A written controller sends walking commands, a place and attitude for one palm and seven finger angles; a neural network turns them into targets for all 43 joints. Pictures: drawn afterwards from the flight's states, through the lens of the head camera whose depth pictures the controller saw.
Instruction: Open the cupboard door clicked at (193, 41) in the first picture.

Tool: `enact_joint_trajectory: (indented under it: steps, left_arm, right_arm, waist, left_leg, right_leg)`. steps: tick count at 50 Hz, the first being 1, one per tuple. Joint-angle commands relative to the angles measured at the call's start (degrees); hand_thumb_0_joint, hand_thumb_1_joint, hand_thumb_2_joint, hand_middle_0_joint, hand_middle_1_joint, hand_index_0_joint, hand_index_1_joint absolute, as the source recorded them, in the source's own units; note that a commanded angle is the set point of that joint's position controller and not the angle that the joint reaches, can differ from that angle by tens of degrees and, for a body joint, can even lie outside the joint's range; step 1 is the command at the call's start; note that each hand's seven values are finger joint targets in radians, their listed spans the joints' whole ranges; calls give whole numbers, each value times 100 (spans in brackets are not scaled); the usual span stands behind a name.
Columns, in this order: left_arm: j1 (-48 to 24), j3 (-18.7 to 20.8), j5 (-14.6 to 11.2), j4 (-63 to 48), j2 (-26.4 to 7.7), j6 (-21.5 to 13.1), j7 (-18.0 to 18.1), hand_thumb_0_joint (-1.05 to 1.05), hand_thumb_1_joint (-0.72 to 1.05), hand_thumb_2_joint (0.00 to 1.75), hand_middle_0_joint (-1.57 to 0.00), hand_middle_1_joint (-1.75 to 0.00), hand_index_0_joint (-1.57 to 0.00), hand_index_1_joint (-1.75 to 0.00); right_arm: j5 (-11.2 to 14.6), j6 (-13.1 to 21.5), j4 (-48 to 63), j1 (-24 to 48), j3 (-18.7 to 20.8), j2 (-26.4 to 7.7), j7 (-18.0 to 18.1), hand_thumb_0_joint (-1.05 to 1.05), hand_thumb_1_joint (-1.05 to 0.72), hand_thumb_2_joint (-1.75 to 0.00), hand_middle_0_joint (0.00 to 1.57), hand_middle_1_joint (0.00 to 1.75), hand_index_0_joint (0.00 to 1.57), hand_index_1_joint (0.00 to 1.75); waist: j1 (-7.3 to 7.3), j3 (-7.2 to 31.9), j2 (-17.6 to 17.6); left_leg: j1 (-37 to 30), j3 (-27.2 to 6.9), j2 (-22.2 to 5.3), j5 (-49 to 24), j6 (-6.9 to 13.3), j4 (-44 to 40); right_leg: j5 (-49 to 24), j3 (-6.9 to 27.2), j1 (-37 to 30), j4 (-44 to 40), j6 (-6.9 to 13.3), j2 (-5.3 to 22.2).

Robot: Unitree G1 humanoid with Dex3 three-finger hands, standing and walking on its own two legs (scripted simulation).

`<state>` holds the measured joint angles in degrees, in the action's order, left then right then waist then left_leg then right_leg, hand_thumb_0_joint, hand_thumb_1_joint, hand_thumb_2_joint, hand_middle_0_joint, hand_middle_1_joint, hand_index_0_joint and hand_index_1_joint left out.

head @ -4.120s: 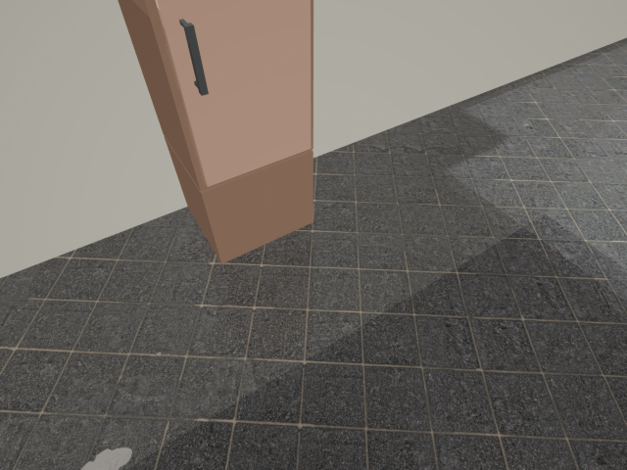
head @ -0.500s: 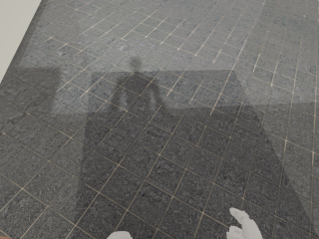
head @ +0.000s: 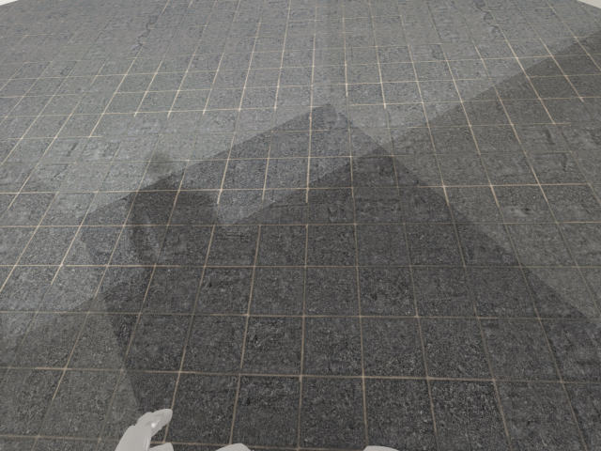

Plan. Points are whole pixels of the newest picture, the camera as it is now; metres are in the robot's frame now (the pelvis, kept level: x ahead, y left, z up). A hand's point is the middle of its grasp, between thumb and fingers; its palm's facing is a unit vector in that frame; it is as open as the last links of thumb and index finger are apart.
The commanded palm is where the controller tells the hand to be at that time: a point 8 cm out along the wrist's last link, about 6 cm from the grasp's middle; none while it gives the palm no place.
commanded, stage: walk to a spot facing it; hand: left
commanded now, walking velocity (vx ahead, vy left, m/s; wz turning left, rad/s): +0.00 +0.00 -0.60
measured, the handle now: out of the picture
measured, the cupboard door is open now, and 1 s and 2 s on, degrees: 0 0 0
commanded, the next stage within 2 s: turn to face it in 1.20 s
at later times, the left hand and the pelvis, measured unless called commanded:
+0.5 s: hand out of the picture +0.09 +0.22 -0.15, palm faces -0.13 -0.97 -0.21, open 7.4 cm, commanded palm none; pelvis +0.06 +0.02 +0.02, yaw -15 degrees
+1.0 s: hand (256, 308) +0.36 +0.10 -0.15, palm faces -0.59 -0.77 -0.22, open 7.4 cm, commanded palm none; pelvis +0.15 +0.01 +0.01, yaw -36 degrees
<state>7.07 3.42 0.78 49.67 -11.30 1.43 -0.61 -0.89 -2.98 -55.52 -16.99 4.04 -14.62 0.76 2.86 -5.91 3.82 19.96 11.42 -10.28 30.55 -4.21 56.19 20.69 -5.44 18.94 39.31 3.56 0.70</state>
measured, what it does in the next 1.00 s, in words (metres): walks ahead, turning right: left foot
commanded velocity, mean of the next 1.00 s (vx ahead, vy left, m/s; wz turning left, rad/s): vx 0.11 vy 0.00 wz -0.60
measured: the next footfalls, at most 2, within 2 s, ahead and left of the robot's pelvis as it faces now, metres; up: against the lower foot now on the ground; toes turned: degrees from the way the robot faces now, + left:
left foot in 0.54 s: +0.16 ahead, +0.12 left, +0.00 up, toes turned -15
right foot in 1.06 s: +0.15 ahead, -0.13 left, +0.00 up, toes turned -45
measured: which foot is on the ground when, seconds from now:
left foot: up 0.00-0.52, down 0.54-1.00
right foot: down 0.00-0.52, up 0.54-1.00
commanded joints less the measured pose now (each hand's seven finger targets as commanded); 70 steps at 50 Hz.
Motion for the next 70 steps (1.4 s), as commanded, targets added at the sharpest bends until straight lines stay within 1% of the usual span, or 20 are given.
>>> enact_joint_trajectory:
  steps: [1,5,11,18,22,24,25,27,28,31,35,46,50,51,52,53,54,57,61,70]
  left_arm:
    - [492,352,-37,-206,-1200,-92,206,0,90,90,-20,-30,-20,-30]
    - [346,286,-28,-236,-1055,-164,160,0,90,90,-20,-30,-20,-30]
    - [868,322,-1,-26,-1111,-250,77,0,90,90,-20,-30,-20,-30]
    - [1269,334,32,129,-1129,-337,59,0,90,90,-20,-30,-20,-30]
    - [1117,359,48,110,-1235,-306,75,0,90,90,-20,-30,-20,-30]
    - [908,349,20,106,-1184,-285,69,0,90,90,-20,-30,-20,-30]
    - [805,312,-7,37,-995,-265,53,0,90,90,-20,-30,-20,-30]
    - [911,235,-48,-101,-534,-254,-26,0,90,90,-20,-30,-20,-30]
    - [791,303,26,-83,-772,-218,-55,0,90,90,-20,-30,-20,-30]
    - [1051,366,110,258,-724,-77,-173,0,90,90,-20,-30,-20,-30]
    - [1212,313,67,312,-439,52,-149,0,90,90,-20,-30,-20,-30]
    - [-353,160,67,-191,-261,105,-129,0,90,90,-20,-30,-20,-30]
    - [-9,173,72,-214,-397,-29,-84,0,90,90,-20,-30,-20,-30]
    - [481,216,86,-90,-576,-115,-61,0,90,90,-20,-30,-20,-30]
    - [1181,310,122,116,-1074,-215,0,0,90,90,-20,-30,-20,-30]
    - [1682,450,47,262,-1768,-252,94,0,90,90,-20,-30,-20,-30]
    - [1679,467,-82,278,-1802,-207,189,0,90,90,-20,-30,-20,-30]
    - [573,311,-80,-8,-1248,-120,244,0,90,90,-20,-30,-20,-30]
    - [88,261,7,-143,-1120,-178,213,0,90,90,-20,-30,-20,-30]
    - [451,198,110,-48,-893,-186,230,0,90,90,-20,-30,-20,-30]
  right_arm:
    - [-22,121,699,493,78,-345,47,0,-90,-90,20,30,20,30]
    - [-54,74,502,197,81,-311,41,0,-90,-90,20,30,20,30]
    - [-102,163,754,842,96,-390,-49,0,-90,-90,20,30,20,30]
    - [-54,322,1080,1545,72,-317,-108,0,-90,-90,20,30,20,30]
    - [8,428,1122,1395,44,-257,-85,0,-90,-90,20,30,20,30]
    - [31,479,970,905,50,-285,-32,0,-90,-90,20,30,20,30]
    - [31,522,791,348,74,-495,43,0,-90,-90,20,30,20,30]
    - [-55,506,639,-481,225,-1369,76,0,-90,-90,20,30,20,30]
    - [-50,450,738,-183,185,-1260,62,0,-90,-90,20,30,20,30]
    - [-49,500,872,618,-37,-588,95,0,-90,-90,20,30,20,30]
    - [-10,558,637,202,-93,-417,154,0,-90,-90,20,30,20,30]
    - [-76,455,81,-625,52,-438,127,0,-90,-90,20,30,20,30]
    - [-45,420,51,-587,152,-659,74,0,-90,-90,20,30,20,30]
    - [-2,420,101,-549,167,-688,47,0,-90,-90,20,30,20,30]
    - [80,402,231,-541,144,-593,-13,0,-90,-90,20,30,20,30]
    - [93,376,520,-385,27,-170,-31,0,-90,-90,20,30,20,30]
    - [97,319,658,-74,24,-292,88,0,-90,-90,20,30,20,30]
    - [23,227,570,275,25,-246,72,0,-90,-90,20,30,20,30]
    - [-28,78,417,-82,30,-136,68,0,-90,-90,20,30,20,30]
    - [17,173,524,489,-61,-54,21,0,-90,-90,20,30,20,30]
  waist:
    - [-403,805,-1272]
    - [-196,834,-1133]
    - [-469,677,-1148]
    - [-652,424,-1206]
    - [-558,539,-1274]
    - [-261,562,-1083]
    - [-47,750,-647]
    - [199,962,1603]
    - [118,451,873]
    - [-348,-29,439]
    - [-419,263,536]
    - [23,232,566]
    - [-230,668,606]
    - [-495,1000,366]
    - [-827,1580,-572]
    - [-941,2064,-2008]
    - [-917,2153,-1534]
    - [-517,1056,-870]
    - [-94,678,-892]
    - [-254,991,-1277]
  left_leg:
    - [1534,-1037,61,-558,-121,1439]
    - [1176,-1006,230,-1112,-237,971]
    - [1546,-1038,323,-1210,-266,413]
    - [1396,-1126,597,-924,-120,-692]
    - [399,-1047,837,-767,16,-1802]
    - [-901,-969,947,-1384,61,-2794]
    - [-2083,-1063,709,-1586,124,-3342]
    - [-2785,-3708,-1842,-90,815,-4433]
    - [-1792,-3645,-1990,179,1091,-4642]
    - [-808,-2043,-1088,-959,755,-4612]
    - [-1207,-785,-728,-4034,618,-4033]
    - [-2036,-68,-1035,-5364,997,-3391]
    - [-2134,228,-1117,-6459,800,-2406]
    - [-1833,393,-1027,-6327,573,-1561]
    - [-476,551,-770,-4781,257,-163]
    - [1374,344,375,458,-186,1610]
    - [1443,-752,305,789,-86,2173]
    - [1445,-1055,0,-334,-90,1749]
    - [921,-955,192,-823,-206,957]
    - [502,-888,588,-942,-23,-554]
  right_leg:
    - [-3841,1938,-1405,-1737,558,1516]
    - [-3710,1526,-1111,-1812,404,1090]
    - [-1165,2385,-1285,-2317,575,1050]
    - [-567,3182,-1303,-2484,769,1093]
    - [-1004,3206,-982,-2151,683,989]
    - [-962,3046,-151,-1725,415,665]
    - [-624,2707,592,-1164,201,273]
    - [1425,975,2172,1612,-397,-573]
    - [1228,987,2024,2251,-443,-112]
    - [191,722,1614,2814,-557,195]
    - [-329,539,1508,3073,-729,189]
    - [-117,-52,1430,1014,-687,283]
    - [-122,-261,370,-204,-408,-46]
    - [-801,-226,-533,-923,-323,-72]
    - [-2719,655,-2311,-1271,-15,685]
    - [-6230,2986,-3491,-1093,827,2353]
    - [-6995,2825,-3148,-1063,1192,2569]
    - [-4738,1921,-1803,-1463,809,1685]
    - [-4288,1443,-637,-1707,576,1201]
    - [-3367,1575,-917,-1638,599,965]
